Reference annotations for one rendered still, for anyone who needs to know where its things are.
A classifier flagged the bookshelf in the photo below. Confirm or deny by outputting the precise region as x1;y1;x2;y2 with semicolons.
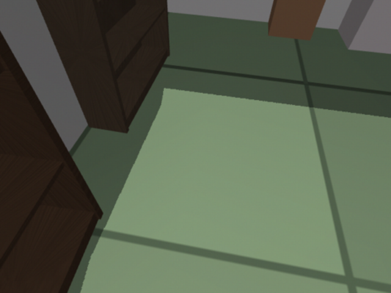
0;31;103;293
36;0;170;133

